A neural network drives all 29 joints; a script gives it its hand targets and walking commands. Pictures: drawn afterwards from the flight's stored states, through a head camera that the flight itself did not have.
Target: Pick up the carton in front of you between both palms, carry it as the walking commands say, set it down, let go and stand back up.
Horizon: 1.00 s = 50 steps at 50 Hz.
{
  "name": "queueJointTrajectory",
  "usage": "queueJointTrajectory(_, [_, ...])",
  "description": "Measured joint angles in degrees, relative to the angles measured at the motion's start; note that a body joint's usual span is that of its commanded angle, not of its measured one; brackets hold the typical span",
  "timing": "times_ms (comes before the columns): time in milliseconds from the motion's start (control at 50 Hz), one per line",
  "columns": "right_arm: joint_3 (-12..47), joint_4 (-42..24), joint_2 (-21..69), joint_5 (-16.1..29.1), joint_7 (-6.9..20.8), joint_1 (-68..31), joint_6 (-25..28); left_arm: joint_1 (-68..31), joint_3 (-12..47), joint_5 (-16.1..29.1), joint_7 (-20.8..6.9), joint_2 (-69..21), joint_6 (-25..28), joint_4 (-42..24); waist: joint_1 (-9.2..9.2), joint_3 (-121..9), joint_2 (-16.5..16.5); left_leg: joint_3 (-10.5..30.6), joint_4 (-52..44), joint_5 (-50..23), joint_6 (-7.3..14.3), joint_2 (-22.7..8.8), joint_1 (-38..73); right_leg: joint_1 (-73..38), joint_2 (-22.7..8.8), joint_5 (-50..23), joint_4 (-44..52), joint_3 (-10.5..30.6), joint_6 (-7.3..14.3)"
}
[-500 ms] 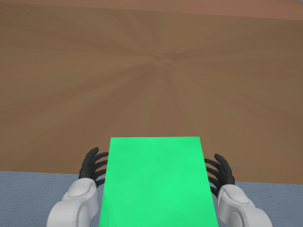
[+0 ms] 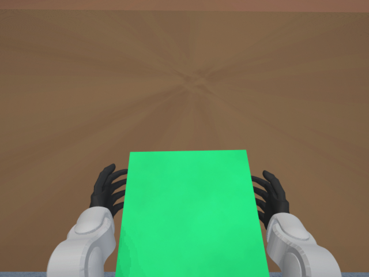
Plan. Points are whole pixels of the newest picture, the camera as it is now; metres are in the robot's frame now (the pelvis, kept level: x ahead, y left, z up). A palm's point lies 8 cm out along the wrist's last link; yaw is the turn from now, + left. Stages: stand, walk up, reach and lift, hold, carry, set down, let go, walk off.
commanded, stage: carry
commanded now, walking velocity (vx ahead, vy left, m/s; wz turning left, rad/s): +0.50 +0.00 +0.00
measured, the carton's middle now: (188, 222) +0.25 +0.00 +0.04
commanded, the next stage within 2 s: none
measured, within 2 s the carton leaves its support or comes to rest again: neither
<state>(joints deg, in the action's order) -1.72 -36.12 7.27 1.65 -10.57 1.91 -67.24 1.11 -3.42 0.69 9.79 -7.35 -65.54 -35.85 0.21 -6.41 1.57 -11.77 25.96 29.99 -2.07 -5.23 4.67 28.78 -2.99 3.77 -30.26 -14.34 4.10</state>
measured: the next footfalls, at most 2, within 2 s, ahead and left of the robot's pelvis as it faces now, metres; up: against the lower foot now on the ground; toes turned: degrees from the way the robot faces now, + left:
left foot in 0.44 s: +0.47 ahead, +0.10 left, +0.01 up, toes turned +8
right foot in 0.84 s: +0.75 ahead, -0.09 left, +0.06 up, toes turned -8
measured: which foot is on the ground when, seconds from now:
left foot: down 0.00-0.02, up 0.04-0.42, down 0.44-0.84, up 0.86-1.00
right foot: down 0.00-0.48, up 0.50-0.82, down 0.84-1.00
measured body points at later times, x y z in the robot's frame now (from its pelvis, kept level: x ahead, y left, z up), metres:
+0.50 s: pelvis +0.32 +0.02 +0.00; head +0.35 +0.03 +0.45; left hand +0.70 +0.17 +0.13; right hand +0.68 -0.15 +0.14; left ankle +0.42 +0.10 -0.71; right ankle +0.14 -0.09 -0.68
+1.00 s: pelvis +0.66 -0.02 +0.06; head +0.73 +0.00 +0.50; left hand +1.01 +0.17 +0.17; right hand +1.04 -0.14 +0.17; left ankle +0.57 +0.09 -0.55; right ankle +0.70 -0.09 -0.67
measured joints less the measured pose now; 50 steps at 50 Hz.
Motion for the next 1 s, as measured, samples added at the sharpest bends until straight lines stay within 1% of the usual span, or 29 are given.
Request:
queueJointTrajectory(20, [-0.8, 0.4, -0.2, 0.3, -0.5, -1.3, -0.4, -1.8, -0.2, 0.5, 0.4, 0.1, -0.2, 1.2, 0.68, 0.4, 0.7, 1.6, 10.0, -0.7, 0.6, -1.3, -3.8, 0.3, 0.2, 2.3, -3.1, -0.5, 1.0])
queueJointTrajectory(60, [-2.1, 1.4, -0.8, 0.9, -1.4, -3.9, -1.6, -5.1, -0.9, 1.4, 1.2, 0.1, -0.9, 3.4, 1.77, 1.8, 0.3, 7.0, 30.6, -3.1, 1.9, -0.3, -13.9, -1.0, 0.0, 6.7, -4.8, -0.5, 1.7])
queueJointTrajectory(80, [-2.7, 1.8, -0.8, 1.1, -1.8, -5.3, -2.0, -6.3, -1.5, 1.7, 1.4, 0.0, -1.2, 3.8, 1.98, 2.5, 0.0, 8.5, 37.7, -4.6, 2.7, 0.3, -18.7, -2.4, 0.0, 7.4, -3.7, -0.5, 1.5])
queueJointTrajectory(100, [-3.3, 2.2, -0.4, 1.1, -2.0, -6.7, -2.3, -7.3, -2.1, 1.9, 1.6, 0.0, -1.4, 3.9, 2.09, 3.2, -0.2, 9.1, 41.9, -6.6, 3.4, 0.6, -22.9, -4.1, 0.0, 7.3, -2.0, -0.6, 0.9])
queueJointTrajectory(120, [-3.8, 2.7, 0.1, 0.9, -2.2, -8.0, -2.4, -8.2, -2.7, 2.0, 1.7, -0.1, -1.5, 4.1, 2.16, 3.6, -0.3, 9.3, 43.5, -8.8, 3.9, 0.5, -26.6, -5.8, 0.3, 7.4, -0.2, -0.5, 0.8])
queueJointTrajectory(180, [-5.3, 5.4, 0.5, -0.4, -2.5, -12.5, -1.9, -12.1, -4.6, 1.5, 1.8, -0.5, -1.2, 6.0, 2.45, 4.1, -0.7, 9.1, 40.6, -13.8, 4.6, 0.0, -35.0, -10.5, 0.7, 7.9, 4.5, 0.1, 0.6])
queueJointTrajectory(260, [-8.0, 12.2, 0.6, -2.6, -2.9, -19.3, -0.6, -18.5, -6.6, 0.0, 1.8, -0.3, -0.4, 12.3, 2.21, 3.1, -0.9, 8.2, 30.6, -18.8, 4.4, -0.7, -41.5, -16.0, 1.1, 10.1, 8.3, 1.0, -0.2])
queueJointTrajectory(340, [-10.7, 18.9, -0.4, -3.2, -3.1, -25.6, 0.3, -25.0, -8.4, -1.1, 1.8, 0.2, 0.6, 19.4, 1.87, 2.7, -0.7, 6.3, 19.2, -22.8, 4.5, -0.6, -43.1, -21.2, 1.6, 14.0, 9.4, 1.8, -1.6])
queueJointTrajectory(420, [-13.5, 25.2, -1.2, -3.4, -3.1, -31.2, 1.6, -30.6, -10.2, -2.3, 2.3, 0.3, 1.5, 25.4, 1.51, 3.1, -1.3, 3.7, 11.2, -23.1, 6.2, 1.1, -40.7, -25.9, 1.4, 20.3, 7.2, 2.6, -3.7])
queueJointTrajectory(440, [-14.0, 26.9, -1.2, -3.4, -3.0, -32.7, 2.0, -31.9, -10.9, -2.6, 2.5, 0.5, 1.6, 26.5, 1.15, 3.3, -1.8, 2.7, 9.4, -21.6, 6.8, 2.0, -39.0, -26.6, 0.8, 22.7, 5.0, 3.0, -4.2])
queueJointTrajectory(460, [-14.4, 28.6, -1.0, -3.3, -3.0, -34.2, 2.5, -33.0, -11.6, -2.8, 2.7, 1.0, 1.8, 27.5, 0.56, 3.5, -2.6, 2.1, 8.6, -15.8, 6.7, 2.7, -36.7, -26.0, -0.2, 25.2, 0.5, 3.5, -4.4])
queueJointTrajectory(480, [-14.7, 30.3, -0.7, -3.3, -3.0, -35.8, 3.3, -34.1, -12.3, -2.8, 2.8, 1.8, 2.3, 28.5, -0.48, 4.2, -3.7, 1.6, 10.4, -11.2, 6.4, 3.5, -36.4, -23.3, -1.9, 25.6, -7.1, 4.1, -4.1])
queueJointTrajectory(500, [-14.7, 31.6, -0.3, -3.2, -3.1, -37.3, 3.9, -34.9, -12.9, -2.6, 2.9, 2.8, 3.0, 29.4, -1.61, 5.1, -4.0, 1.4, 12.3, -9.8, 6.3, 3.8, -36.7, -19.3, -1.8, 24.8, -16.8, 6.7, -4.0])
queueJointTrajectory(520, [-14.6, 32.4, 0.2, -3.0, -3.1, -38.0, 4.1, -35.3, -13.5, -2.3, 3.0, 3.5, 3.6, 30.1, -2.55, 6.2, -4.0, 1.4, 13.0, -9.5, 6.5, 4.1, -36.3, -14.8, -0.9, 24.7, -26.4, 9.4, -3.7])
queueJointTrajectory(540, [-14.6, 32.4, 0.8, -2.7, -3.1, -38.2, 4.2, -35.6, -14.3, -2.1, 3.0, 3.8, 4.2, 30.5, -3.25, 7.3, -3.8, 1.4, 12.7, -9.0, 7.1, 4.4, -35.3, -10.3, 0.2, 24.2, -34.6, 11.3, -3.1])
queueJointTrajectory(560, [-14.5, 31.8, 1.4, -2.2, -2.9, -37.8, 4.2, -35.8, -15.2, -1.9, 2.9, 3.7, 4.6, 30.6, -3.76, 8.4, -3.6, 1.5, 11.6, -8.7, 7.6, 4.7, -34.1, -6.1, 1.0, 23.4, -40.5, 12.3, -2.5])
queueJointTrajectory(600, [-14.3, 29.2, 2.2, -1.6, -3.0, -36.2, 4.5, -36.1, -16.7, -1.8, 2.6, 2.7, 5.3, 29.7, -4.25, 10.3, -3.2, 1.8, 8.5, -8.4, 7.8, 4.9, -31.2, 1.4, 1.7, 21.3, -45.6, 12.8, -1.5])
queueJointTrajectory(680, [-14.0, 22.6, 3.4, -1.0, -3.2, -32.6, 5.9, -35.0, -16.7, -2.3, 2.0, 0.5, 7.1, 25.3, -4.36, 12.7, -2.7, 2.6, 3.6, -6.5, 7.3, 4.9, -25.0, 12.6, 1.0, 19.5, -43.7, 12.1, -1.1])
queueJointTrajectory(720, [-13.4, 19.7, 3.7, -0.6, -3.3, -31.4, 6.3, -33.7, -16.0, -2.2, 1.9, 0.0, 7.9, 22.7, -4.39, 12.9, -2.7, 3.0, 1.5, -5.0, 7.0, 5.0, -21.6, 16.0, 0.3, 18.6, -38.6, 11.6, -1.2])
queueJointTrajectory(740, [-13.1, 18.5, 3.7, -0.4, -3.3, -30.9, 6.4, -33.1, -15.6, -2.1, 1.9, -0.1, 8.1, 21.5, -4.30, 12.8, -2.6, 3.2, 0.5, -4.2, 6.7, 4.9, -19.8, 16.7, 0.0, 17.4, -34.4, 11.1, -1.3])
queueJointTrajectory(800, [-12.3, 16.1, 3.0, 0.0, -3.3, -30.4, 5.9, -32.1, -14.3, -1.5, 1.8, 0.2, 8.0, 19.3, -3.24, 11.6, -1.9, 3.8, -1.5, -1.1, 5.2, 4.1, -14.4, 14.9, 0.5, 14.6, -18.9, 8.4, -0.8])
queueJointTrajectory(820, [-12.2, 15.8, 2.6, 0.0, -3.2, -30.5, 5.5, -32.3, -13.8, -1.4, 1.7, 0.4, 7.8, 19.4, -2.32, 11.1, -1.4, 4.0, -0.3, 0.6, 4.6, 3.4, -13.0, 12.9, 1.4, 13.6, -14.1, 6.7, -0.4])
queueJointTrajectory(840, [-12.3, 15.8, 2.0, -0.1, -3.0, -30.5, 5.1, -32.8, -13.2, -1.2, 1.7, 0.6, 7.6, 20.1, -1.13, 10.7, -1.1, 4.2, 3.4, 2.4, 4.1, 2.6, -12.6, 10.2, 2.4, 12.7, -10.3, 5.3, 0.2])
queueJointTrajectory(860, [-12.3, 16.2, 1.0, -0.2, -2.7, -30.6, 5.0, -33.3, -12.7, -1.2, 1.7, 0.7, 7.5, 21.1, 0.14, 10.6, -0.1, 4.8, 10.3, 3.2, 3.8, 1.1, -14.0, 8.9, 3.1, 14.3, -11.4, 4.4, 0.5])
queueJointTrajectory(880, [-12.6, 17.1, 0.1, -0.5, -2.5, -30.6, 4.9, -33.7, -12.0, -1.1, 1.7, 0.6, 7.1, 22.2, 1.62, 10.5, 0.0, 7.0, 19.5, 2.1, 3.5, 1.1, -16.9, 7.9, 3.5, 16.7, -12.8, 4.1, 0.6])
queueJointTrajectory(920, [-13.7, 19.3, -0.9, -1.5, -2.4, -30.7, 4.6, -33.7, -11.0, -0.3, 1.5, 0.3, 5.2, 23.4, 3.95, 10.2, -0.8, 11.1, 38.8, -0.3, 3.9, 3.6, -24.6, 4.7, 3.9, 19.5, -11.7, 4.4, 0.7])
queueJointTrajectory(940, [-14.5, 20.1, -0.8, -1.9, -2.4, -30.8, 4.4, -33.3, -10.6, -0.2, 1.9, 0.1, 4.5, 23.5, 4.83, 10.1, -1.2, 11.7, 46.0, -1.6, 4.3, 4.6, -28.5, 2.7, 4.0, 19.6, -9.8, 4.6, 0.2])
queueJointTrajectory(960, [-15.3, 20.5, -0.4, -2.3, -2.3, -31.0, 4.1, -32.9, -10.5, -0.4, 2.4, -0.2, 4.0, 23.4, 5.50, 10.0, -1.6, 11.7, 50.4, -3.0, 4.6, 5.1, -32.1, 0.6, 4.0, 19.5, -7.6, 4.9, 0.0])
queueJointTrajectory(1000, [-16.4, 20.8, 0.9, -3.4, -2.0, -31.6, 3.9, -32.4, -10.9, -0.3, 2.9, -0.5, 3.5, 22.9, 6.24, 10.1, -2.0, 11.1, 52.9, -5.7, 5.2, 5.2, -38.0, -3.7, 3.9, 19.6, -3.3, 5.4, -0.2])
